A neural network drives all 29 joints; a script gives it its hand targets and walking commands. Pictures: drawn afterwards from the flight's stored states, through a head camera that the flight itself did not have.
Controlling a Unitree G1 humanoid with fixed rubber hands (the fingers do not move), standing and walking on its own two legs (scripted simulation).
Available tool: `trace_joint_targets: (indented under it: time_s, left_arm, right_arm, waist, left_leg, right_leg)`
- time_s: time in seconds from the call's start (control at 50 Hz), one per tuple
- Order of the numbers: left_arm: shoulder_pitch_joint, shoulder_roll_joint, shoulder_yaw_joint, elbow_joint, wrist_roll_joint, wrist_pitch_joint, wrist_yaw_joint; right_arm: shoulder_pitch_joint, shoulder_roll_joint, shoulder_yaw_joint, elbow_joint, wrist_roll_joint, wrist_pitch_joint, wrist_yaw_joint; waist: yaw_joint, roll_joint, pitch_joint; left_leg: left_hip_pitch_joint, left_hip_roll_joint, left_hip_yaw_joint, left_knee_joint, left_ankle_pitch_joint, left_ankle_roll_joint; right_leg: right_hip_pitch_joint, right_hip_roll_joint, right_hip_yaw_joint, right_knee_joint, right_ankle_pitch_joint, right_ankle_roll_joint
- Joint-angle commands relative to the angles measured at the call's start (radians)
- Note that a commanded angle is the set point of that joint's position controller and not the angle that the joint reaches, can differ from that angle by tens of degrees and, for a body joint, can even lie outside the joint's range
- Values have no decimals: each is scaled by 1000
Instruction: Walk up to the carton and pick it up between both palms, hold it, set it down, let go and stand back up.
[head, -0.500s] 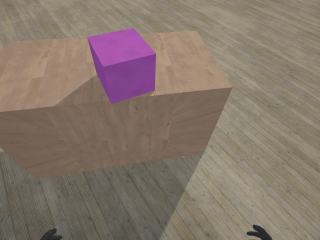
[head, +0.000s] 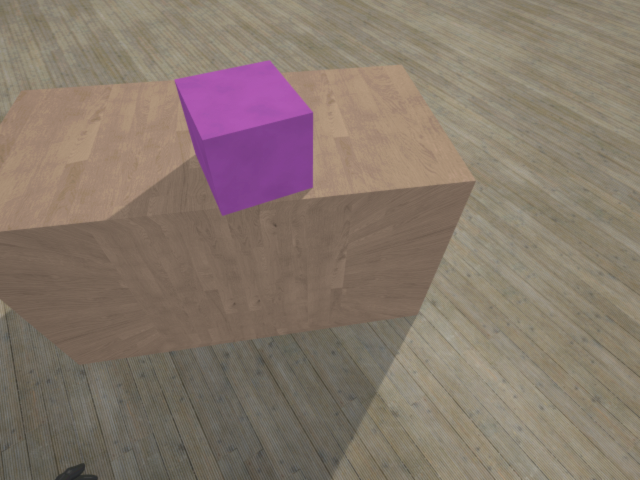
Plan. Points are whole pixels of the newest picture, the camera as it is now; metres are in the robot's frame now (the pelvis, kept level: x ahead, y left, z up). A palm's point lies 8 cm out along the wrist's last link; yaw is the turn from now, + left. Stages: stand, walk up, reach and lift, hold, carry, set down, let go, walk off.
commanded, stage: walk up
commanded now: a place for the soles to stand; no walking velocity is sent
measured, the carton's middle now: (246, 136) +0.77 +0.13 -0.03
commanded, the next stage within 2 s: none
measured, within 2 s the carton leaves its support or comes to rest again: neither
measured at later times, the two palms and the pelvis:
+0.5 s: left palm (42, 467) +0.16 +0.36 -0.10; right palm (517, 390) +0.23 -0.29 -0.08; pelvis +0.12 +0.03 -0.01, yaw +3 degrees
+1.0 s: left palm (56, 370) +0.30 +0.39 -0.11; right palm (471, 304) +0.37 -0.27 -0.08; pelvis +0.27 +0.05 -0.01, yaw +5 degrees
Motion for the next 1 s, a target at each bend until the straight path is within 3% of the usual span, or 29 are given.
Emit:
trace_joint_targets:
  time_s: [0.0, 0.04, 0.1, 0.18, 0.22, 0.24, 0.26, 0.28, 0.3, 0.32, 0.38, 0.46, 0.52, 0.54, 0.56, 0.58, 0.6, 0.62, 0.64, 0.68, 0.74, 0.78, 0.82, 0.86, 0.88, 0.9, 0.92, 0.94, 0.98]
  left_arm:
    - [189, 317, 79, -67, -19, -34, 18]
    - [123, 261, 70, -114, -30, -34, 33]
    - [122, 243, 65, -159, -27, -31, 33]
    - [113, 256, 67, -214, -30, -14, 20]
    - [91, 251, 58, -235, -33, -7, 20]
    - [100, 216, 42, -244, -34, -2, 21]
    - [131, 169, 26, -265, -40, 4, 18]
    - [144, 175, 31, -283, -34, 5, 24]
    - [154, 236, 43, -251, -35, 14, 33]
    - [165, 250, 46, -227, -35, 14, 30]
    - [240, 227, 52, -163, -28, 16, 11]
    - [194, 210, 68, -173, -11, 19, -11]
    - [271, 203, 86, -145, -8, 10, -16]
    - [374, 224, 108, -110, -8, 6, -12]
    - [474, 265, 117, -101, 2, -4, 1]
    - [446, 338, 115, -142, 2, -24, 17]
    - [290, 351, 106, -197, -17, -28, 21]
    - [197, 335, 106, -207, -24, -31, 25]
    - [171, 317, 102, -212, -25, -33, 30]
    - [138, 266, 81, -207, -30, -34, 25]
    - [166, 283, 89, -207, -22, -26, 11]
    - [174, 289, 86, -222, -25, -15, 5]
    - [122, 285, 79, -240, -26, -5, 1]
    - [135, 219, 51, -243, -29, 9, 0]
    - [121, 173, 32, -260, -33, 17, 0]
    - [122, 159, 28, -280, -29, 15, 15]
    - [120, 231, 41, -256, -25, 24, 28]
    - [139, 246, 46, -221, -28, 27, 29]
    - [179, 223, 47, -187, -21, 27, 30]
  right_arm:
    - [-185, -164, -10, -178, 13, -28, -20]
    - [-88, -193, -23, -154, 11, -44, -19]
    - [-68, -176, -26, -175, 12, -38, 4]
    - [-75, -158, -26, -210, 21, -36, 28]
    - [41, -172, -40, -179, 12, -42, 23]
    - [149, -205, -60, -153, -3, -45, 15]
    - [254, -290, -84, -147, -12, -52, 4]
    - [257, -380, -98, -176, 12, -58, -1]
    - [152, -351, -95, -199, 38, -57, -8]
    - [80, -309, -80, -222, 37, -53, -12]
    - [5, -269, -62, -243, 25, -55, -16]
    - [29, -304, -71, -250, 9, -61, -10]
    - [-44, -285, -62, -270, 6, -51, -5]
    - [-68, -247, -54, -283, -6, -43, -4]
    - [-97, -170, -28, -308, -2, -39, -10]
    - [-123, -103, -7, -332, 12, -44, -22]
    - [-94, -201, -19, -308, 26, -42, -33]
    - [-11, -266, -38, -256, 29, -53, -32]
    - [38, -284, -43, -225, 25, -56, -29]
    - [97, -249, -38, -189, 13, -56, -18]
    - [46, -214, -33, -216, 20, -49, 7]
    - [13, -202, -30, -223, 21, -55, 9]
    - [70, -194, -31, -199, 25, -66, 2]
    - [201, -232, -56, -153, 12, -78, -17]
    - [279, -288, -71, -151, 8, -88, -31]
    - [315, -407, -97, -170, 11, -92, -35]
    - [237, -377, -95, -189, 39, -91, -38]
    - [181, -345, -78, -203, 41, -92, -45]
    - [148, -295, -65, -213, 32, -92, -56]
  waist:
    - [128, -124, 122]
    - [56, -54, 73]
    - [55, -125, 15]
    - [53, -159, 3]
    - [-20, -136, -29]
    - [-77, -52, -89]
    - [-136, 149, -137]
    - [-122, 254, -188]
    - [-73, 94, -162]
    - [-34, 55, -85]
    - [10, 134, 22]
    - [-1, 163, 18]
    - [81, 129, 10]
    - [133, 40, -21]
    - [203, -181, 3]
    - [203, -366, 35]
    - [128, -150, 100]
    - [61, -77, 113]
    - [44, -59, 101]
    - [25, -130, 88]
    - [44, -219, 65]
    - [61, -197, 53]
    - [22, -208, 24]
    - [-41, -42, -64]
    - [-104, 122, -55]
    - [-108, 300, -87]
    - [-55, 99, -36]
    - [-16, 17, -28]
    - [7, 74, -5]
  left_leg:
    - [-604, 7, -160, 351, -117, 4]
    - [-514, 52, -148, 330, -18, -19]
    - [-374, 66, -30, 179, 23, -32]
    - [-127, 37, 91, -31, 199, -13]
    - [120, -12, 121, -114, 256, -2]
    - [301, -33, 112, -116, 189, 18]
    - [449, 119, -185, -252, -87, 100]
    - [389, 377, -642, -433, -237, 231]
    - [291, 398, -623, -440, -307, 272]
    - [190, 377, -530, -424, -282, 274]
    - [-94, 252, -236, -403, -144, 194]
    - [-198, 255, -220, -404, -228, 208]
    - [-399, 202, -153, -310, -354, 155]
    - [-520, 133, -73, -154, -394, 114]
    - [-686, 40, 13, 150, -383, 72]
    - [-793, -90, -36, 495, -199, 19]
    - [-766, -22, -185, 563, -72, -2]
    - [-654, 31, -179, 514, 23, -8]
    - [-597, 65, -131, 454, 46, -20]
    - [-445, 79, -60, 368, 87, -39]
    - [-325, 98, 4, 165, 76, -48]
    - [-248, 66, 59, 50, 80, -41]
    - [-87, 46, 90, -57, 157, -26]
    - [204, -36, 137, -112, 135, -8]
    - [307, 110, -169, -277, -126, 58]
    - [317, 398, -672, -442, -223, 216]
    - [200, 430, -656, -421, -152, 267]
    - [156, 410, -546, -352, 21, 269]
    - [67, 324, -320, -280, 301, 224]
  right_leg:
    - [263, -432, 572, -387, -43, -256]
    - [264, -352, 367, -282, 358, -239]
    - [192, -281, 167, -237, 587, -212]
    - [19, -216, 63, -196, 425, -165]
    - [-139, -178, 14, -55, 323, -139]
    - [-240, -139, -6, 137, 318, -123]
    - [-450, -34, -59, 463, 161, -74]
    - [-542, 34, 13, 699, -248, -38]
    - [-511, -34, 120, 757, -215, -32]
    - [-504, -76, 113, 752, -169, -27]
    - [-325, -126, 72, 469, -136, -1]
    - [-212, -85, 19, 273, -119, -8]
    - [29, -38, -39, 144, -6, -20]
    - [208, 6, -45, 113, -62, -22]
    - [285, -83, 132, -69, -297, -63]
    - [181, -404, 787, -401, -648, -186]
    - [92, -450, 813, -475, -727, -225]
    - [37, -413, 682, -422, -611, -216]
    - [7, -375, 560, -370, -514, -220]
    - [-78, -287, 342, -326, -225, -217]
    - [-108, -249, 221, -297, -155, -216]
    - [-124, -239, 199, -277, -176, -207]
    - [-187, -235, 162, -216, -166, -185]
    - [-326, -165, 79, 57, -91, -152]
    - [-498, -54, -21, 363, -47, -84]
    - [-665, 6, 13, 594, -248, -32]
    - [-624, -48, 147, 643, -225, -19]
    - [-583, -87, 140, 638, -184, -16]
    - [-486, -112, 120, 530, -148, -4]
